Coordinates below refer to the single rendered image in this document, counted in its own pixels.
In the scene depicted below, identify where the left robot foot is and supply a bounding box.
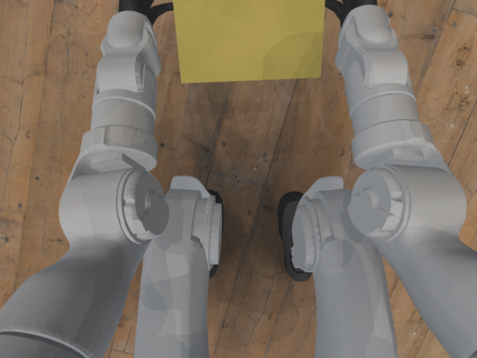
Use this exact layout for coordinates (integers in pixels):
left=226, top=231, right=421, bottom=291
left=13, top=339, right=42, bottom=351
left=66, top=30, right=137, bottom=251
left=207, top=189, right=224, bottom=279

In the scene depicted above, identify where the robot foot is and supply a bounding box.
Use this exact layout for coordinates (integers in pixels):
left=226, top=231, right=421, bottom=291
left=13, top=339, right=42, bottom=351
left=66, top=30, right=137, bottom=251
left=207, top=189, right=224, bottom=279
left=278, top=192, right=312, bottom=282

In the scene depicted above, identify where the robot right forearm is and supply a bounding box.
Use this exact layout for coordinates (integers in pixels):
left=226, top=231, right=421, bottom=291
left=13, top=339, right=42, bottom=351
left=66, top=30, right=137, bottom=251
left=335, top=4, right=455, bottom=177

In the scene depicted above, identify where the robot left forearm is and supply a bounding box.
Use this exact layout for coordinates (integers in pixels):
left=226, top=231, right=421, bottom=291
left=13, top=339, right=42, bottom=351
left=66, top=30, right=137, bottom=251
left=59, top=10, right=162, bottom=227

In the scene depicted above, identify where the robot left hand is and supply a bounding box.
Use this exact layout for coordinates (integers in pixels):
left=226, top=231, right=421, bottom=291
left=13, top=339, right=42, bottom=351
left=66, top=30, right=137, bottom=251
left=119, top=0, right=174, bottom=27

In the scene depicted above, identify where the robot right upper arm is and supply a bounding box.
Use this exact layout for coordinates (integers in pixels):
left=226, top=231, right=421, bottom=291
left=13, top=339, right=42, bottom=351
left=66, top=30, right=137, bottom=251
left=348, top=164, right=477, bottom=358

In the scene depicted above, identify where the right robot foot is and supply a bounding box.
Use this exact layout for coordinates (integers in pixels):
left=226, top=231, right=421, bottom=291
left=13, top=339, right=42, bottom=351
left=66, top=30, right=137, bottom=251
left=278, top=192, right=312, bottom=282

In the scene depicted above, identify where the robot right hand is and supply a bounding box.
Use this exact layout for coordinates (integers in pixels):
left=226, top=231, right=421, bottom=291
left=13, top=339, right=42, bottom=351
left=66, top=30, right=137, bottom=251
left=325, top=0, right=377, bottom=27

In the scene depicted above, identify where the carton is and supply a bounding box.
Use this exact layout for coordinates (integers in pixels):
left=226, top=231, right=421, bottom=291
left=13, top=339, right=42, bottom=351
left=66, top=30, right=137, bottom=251
left=173, top=0, right=325, bottom=84

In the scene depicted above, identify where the robot left upper arm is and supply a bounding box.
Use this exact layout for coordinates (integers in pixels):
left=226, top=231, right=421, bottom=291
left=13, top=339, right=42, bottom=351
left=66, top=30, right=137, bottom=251
left=0, top=168, right=169, bottom=358

